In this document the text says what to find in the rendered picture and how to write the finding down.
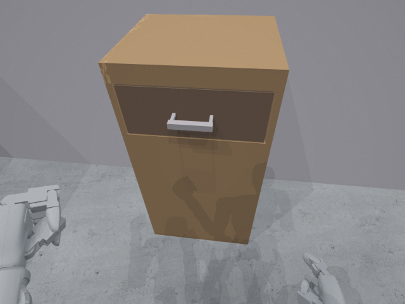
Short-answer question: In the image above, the robot right hand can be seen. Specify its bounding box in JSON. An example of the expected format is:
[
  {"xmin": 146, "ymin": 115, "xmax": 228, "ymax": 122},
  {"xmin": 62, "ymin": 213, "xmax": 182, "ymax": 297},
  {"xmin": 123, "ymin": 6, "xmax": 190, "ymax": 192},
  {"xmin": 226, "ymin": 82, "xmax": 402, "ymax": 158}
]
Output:
[{"xmin": 297, "ymin": 253, "xmax": 346, "ymax": 304}]

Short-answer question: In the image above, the robot left forearm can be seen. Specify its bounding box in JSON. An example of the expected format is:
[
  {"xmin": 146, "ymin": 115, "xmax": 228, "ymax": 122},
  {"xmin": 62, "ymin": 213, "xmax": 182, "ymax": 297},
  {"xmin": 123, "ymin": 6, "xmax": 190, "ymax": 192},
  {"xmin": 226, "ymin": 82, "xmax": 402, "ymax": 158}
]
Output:
[{"xmin": 0, "ymin": 267, "xmax": 32, "ymax": 304}]

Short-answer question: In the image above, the handle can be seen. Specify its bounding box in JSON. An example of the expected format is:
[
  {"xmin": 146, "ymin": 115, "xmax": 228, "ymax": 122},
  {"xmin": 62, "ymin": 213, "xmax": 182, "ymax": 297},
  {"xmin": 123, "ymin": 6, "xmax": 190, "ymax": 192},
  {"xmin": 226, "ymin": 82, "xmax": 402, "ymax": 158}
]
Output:
[{"xmin": 167, "ymin": 113, "xmax": 213, "ymax": 132}]

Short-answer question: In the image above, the robot left hand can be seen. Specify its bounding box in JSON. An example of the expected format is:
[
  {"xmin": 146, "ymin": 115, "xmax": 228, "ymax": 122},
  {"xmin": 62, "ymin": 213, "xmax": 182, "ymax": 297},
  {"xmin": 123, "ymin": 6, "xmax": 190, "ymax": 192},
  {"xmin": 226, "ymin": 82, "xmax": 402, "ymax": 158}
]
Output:
[{"xmin": 0, "ymin": 185, "xmax": 66, "ymax": 269}]

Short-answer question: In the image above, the drawer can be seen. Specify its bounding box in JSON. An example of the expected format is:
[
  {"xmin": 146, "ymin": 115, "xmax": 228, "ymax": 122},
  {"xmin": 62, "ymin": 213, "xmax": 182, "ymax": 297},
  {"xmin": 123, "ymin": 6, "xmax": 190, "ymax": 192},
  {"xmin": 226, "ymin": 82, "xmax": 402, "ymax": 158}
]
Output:
[{"xmin": 114, "ymin": 84, "xmax": 274, "ymax": 143}]

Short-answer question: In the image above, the cabinet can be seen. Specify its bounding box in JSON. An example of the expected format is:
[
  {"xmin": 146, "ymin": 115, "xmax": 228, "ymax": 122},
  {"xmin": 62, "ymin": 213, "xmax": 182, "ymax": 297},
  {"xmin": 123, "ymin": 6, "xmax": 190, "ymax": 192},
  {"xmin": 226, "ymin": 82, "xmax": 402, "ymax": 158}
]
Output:
[{"xmin": 98, "ymin": 14, "xmax": 289, "ymax": 244}]

